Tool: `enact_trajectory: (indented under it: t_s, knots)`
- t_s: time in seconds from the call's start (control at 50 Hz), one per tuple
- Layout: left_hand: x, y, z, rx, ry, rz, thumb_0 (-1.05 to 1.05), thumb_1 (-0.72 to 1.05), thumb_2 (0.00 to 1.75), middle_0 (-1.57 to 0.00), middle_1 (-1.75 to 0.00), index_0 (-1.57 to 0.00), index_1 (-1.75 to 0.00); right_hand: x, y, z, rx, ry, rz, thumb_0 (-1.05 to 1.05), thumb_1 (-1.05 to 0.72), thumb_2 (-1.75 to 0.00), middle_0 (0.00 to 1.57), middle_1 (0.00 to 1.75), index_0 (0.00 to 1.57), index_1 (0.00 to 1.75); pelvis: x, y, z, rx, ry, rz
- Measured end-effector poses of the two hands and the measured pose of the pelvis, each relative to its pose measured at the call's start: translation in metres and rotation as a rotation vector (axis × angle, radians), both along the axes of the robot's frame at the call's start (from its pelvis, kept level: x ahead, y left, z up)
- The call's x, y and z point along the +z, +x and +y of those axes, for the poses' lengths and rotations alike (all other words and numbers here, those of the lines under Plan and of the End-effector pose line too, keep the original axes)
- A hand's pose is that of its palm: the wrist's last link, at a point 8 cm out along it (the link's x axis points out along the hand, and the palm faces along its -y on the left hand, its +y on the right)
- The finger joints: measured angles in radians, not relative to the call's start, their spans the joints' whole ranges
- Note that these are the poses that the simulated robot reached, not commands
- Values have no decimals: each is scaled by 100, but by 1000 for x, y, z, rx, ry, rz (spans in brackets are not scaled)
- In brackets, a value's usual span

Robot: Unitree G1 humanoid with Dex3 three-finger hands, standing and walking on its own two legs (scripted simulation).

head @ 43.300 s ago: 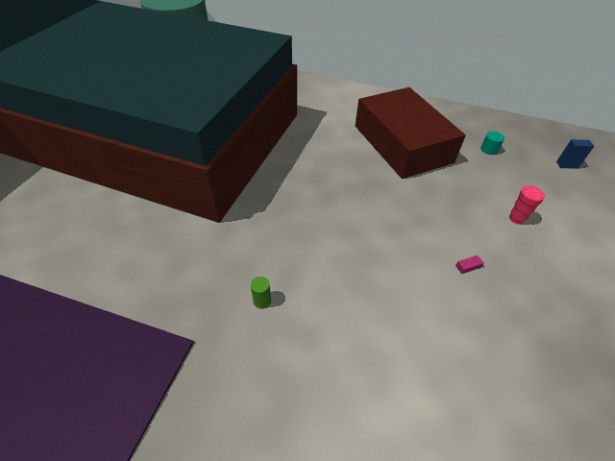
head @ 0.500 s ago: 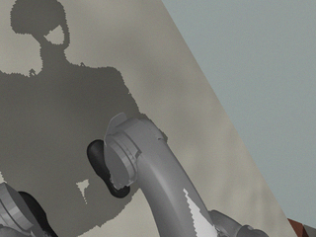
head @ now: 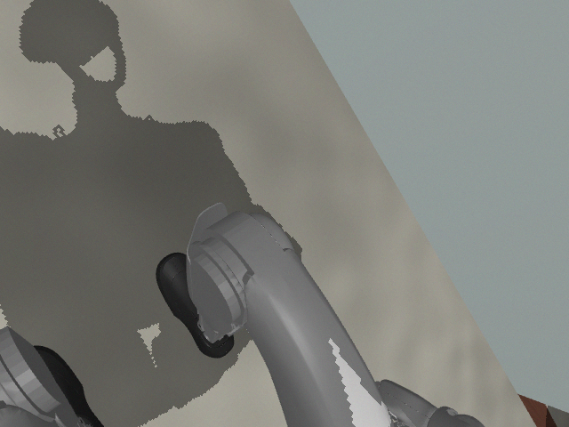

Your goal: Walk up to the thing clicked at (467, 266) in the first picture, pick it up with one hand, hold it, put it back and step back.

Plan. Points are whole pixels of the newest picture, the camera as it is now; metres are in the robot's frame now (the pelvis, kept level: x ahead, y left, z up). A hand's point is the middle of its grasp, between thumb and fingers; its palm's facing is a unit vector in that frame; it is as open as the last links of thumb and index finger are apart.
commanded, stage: close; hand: left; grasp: from above
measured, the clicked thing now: out of the picture +0.48 +0.34 -0.32
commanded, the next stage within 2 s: settle in 0.02 s
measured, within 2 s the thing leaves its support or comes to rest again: leaves its support in 0.52 s
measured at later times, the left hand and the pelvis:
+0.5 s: hand out of the picture +0.46 +0.33 -0.28, palm faces -0.06 -0.44 -0.89, open 7.7 cm; pelvis +0.00 +0.00 +0.00, yaw +0 degrees
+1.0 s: hand out of the picture +0.46 +0.36 -0.19, palm faces -0.08 -0.43 -0.90, open 7.6 cm; pelvis +0.00 +0.00 +0.01, yaw +3 degrees
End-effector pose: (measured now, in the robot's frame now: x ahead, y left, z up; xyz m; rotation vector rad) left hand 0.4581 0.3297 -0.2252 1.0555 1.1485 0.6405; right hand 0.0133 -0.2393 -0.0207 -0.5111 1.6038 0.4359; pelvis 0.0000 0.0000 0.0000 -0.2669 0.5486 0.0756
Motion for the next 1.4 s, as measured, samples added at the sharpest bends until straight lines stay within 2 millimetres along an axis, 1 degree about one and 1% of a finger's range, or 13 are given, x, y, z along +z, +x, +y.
enact_trajectory:
  t_s: [0.18,0.42,0.5,0.6,0.7,0.78,0.86,1.04,1.2,1.3,1.4]
  knots:
    - [0,0,0,4,-3,0,0,28,61,-77,-49,-75,-52,-1,0,0,6,6,1,1,-90,-89,20,30,20,30,0,0,0,1,1,1]
    - [3,0,0,47,-32,-7,0,31,48,-81,-46,-81,-46,1,-1,0,-6,4,0,1,-92,-90,20,30,20,30,1,0,0,3,-1,2]
    - [7,3,1,52,-39,-17,0,31,44,-82,-45,-83,-45,3,-3,0,-24,-5,3,1,-92,-90,20,30,20,30,3,-1,0,3,-1,8]
    - [20,8,10,60,-27,-41,1,32,41,-83,-44,-84,-43,6,-2,0,-57,-12,-3,1,-92,-90,20,30,20,30,8,0,0,3,1,22]
    - [44,14,22,73,-23,-56,1,33,39,-84,-42,-85,-42,7,-2,-1,-100,-16,-24,1,-92,-90,20,30,20,30,11,1,0,6,6,39]
    - [62,14,30,56,-17,-41,1,33,40,-84,-42,-84,-42,5,-4,-1,-130,-17,-40,0,-91,-90,20,30,20,30,13,2,0,10,13,48]
    - [76,10,34,40,-18,-23,1,33,41,-83,-42,-84,-42,-1,-7,-1,-153,-14,-53,0,-91,-90,20,30,20,30,13,2,0,15,21,54]
    - [94,4,35,28,-25,-9,1,32,42,-84,-43,-84,-42,-14,-8,-2,-183,-8,-77,0,-91,-89,20,30,20,30,13,1,-1,26,45,63]
    - [111,5,34,48,-24,-18,0,30,43,-85,-44,-85,-43,-21,-3,-12,-188,-11,-92,0,-91,-90,20,30,20,30,13,2,-4,32,68,77]
    - [122,6,34,54,-28,-17,1,30,38,-86,-46,-87,-45,-25,-4,-19,-199,-18,-89,0,-92,-90,20,30,20,30,13,2,-5,35,79,82]
    - [133,2,35,70,-42,-22,1,31,34,-86,-48,-87,-46,-30,-4,-22,-226,-20,-87,0,-92,-90,20,30,20,30,14,4,-6,36,91,95]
